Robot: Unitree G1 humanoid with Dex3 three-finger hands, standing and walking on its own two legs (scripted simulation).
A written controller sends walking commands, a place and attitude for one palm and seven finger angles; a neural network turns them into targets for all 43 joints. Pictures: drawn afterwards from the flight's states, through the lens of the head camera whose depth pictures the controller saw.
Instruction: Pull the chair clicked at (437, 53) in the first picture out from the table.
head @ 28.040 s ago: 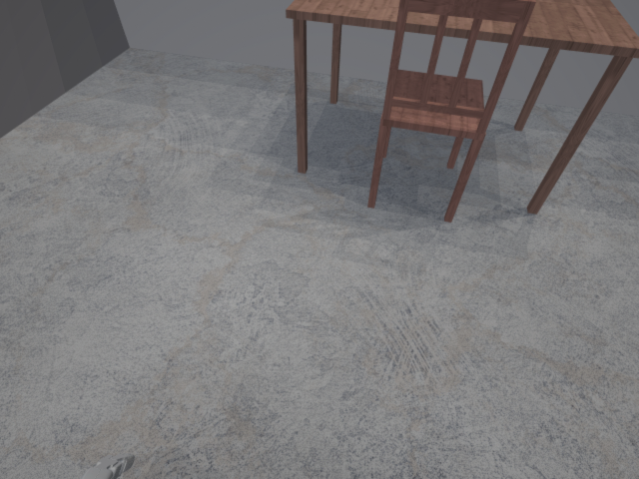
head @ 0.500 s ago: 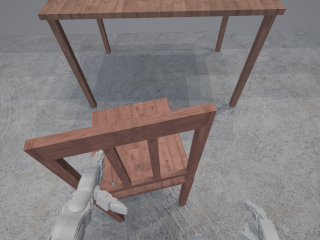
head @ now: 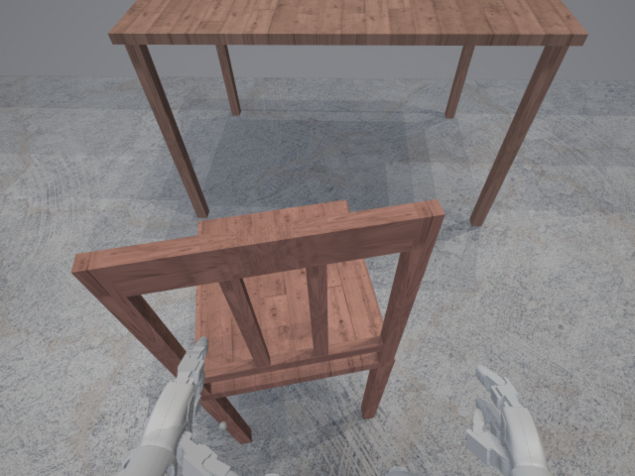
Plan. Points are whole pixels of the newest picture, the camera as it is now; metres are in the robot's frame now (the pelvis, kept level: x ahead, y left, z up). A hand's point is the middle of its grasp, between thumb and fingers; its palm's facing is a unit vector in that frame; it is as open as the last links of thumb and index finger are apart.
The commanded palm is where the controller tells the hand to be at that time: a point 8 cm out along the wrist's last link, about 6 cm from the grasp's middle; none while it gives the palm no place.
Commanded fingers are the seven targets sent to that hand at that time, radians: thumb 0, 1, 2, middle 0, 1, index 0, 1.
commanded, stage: draw the fingers out of the gap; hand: left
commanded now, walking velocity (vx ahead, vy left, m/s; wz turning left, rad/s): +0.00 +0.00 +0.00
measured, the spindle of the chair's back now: (249, 326) +0.33 +0.11 -0.04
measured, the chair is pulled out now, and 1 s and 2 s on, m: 0.62 0.62 0.62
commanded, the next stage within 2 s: draw the hand back to the body in 0.08 s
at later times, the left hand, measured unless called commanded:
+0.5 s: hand (189, 410) +0.19 +0.14 +0.05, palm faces +0.01 -1.00 -0.05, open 17.5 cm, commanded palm +0.15 +0.20 +0.06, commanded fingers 0.00 -0.55 0.20 0.00 0.00 0.00 0.00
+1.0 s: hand (85, 391) +0.19 +0.21 +0.13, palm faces +0.29 -0.87 -0.39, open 14.9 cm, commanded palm +0.15 +0.26 +0.15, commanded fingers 0.00 0.21 0.57 -0.10 -0.16 -0.10 -0.16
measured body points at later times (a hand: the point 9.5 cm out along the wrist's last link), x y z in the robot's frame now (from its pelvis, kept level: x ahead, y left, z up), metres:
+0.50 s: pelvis -0.01 +0.00 -0.02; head +0.04 -0.02 +0.42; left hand +0.18 +0.20 +0.06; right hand +0.17 -0.23 -0.11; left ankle -0.02 +0.13 -0.69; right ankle +0.02 -0.13 -0.69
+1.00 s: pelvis +0.01 +0.00 +0.02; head +0.02 -0.03 +0.47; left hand +0.17 +0.26 +0.15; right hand +0.21 -0.22 -0.06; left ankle -0.02 +0.13 -0.69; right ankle +0.02 -0.13 -0.69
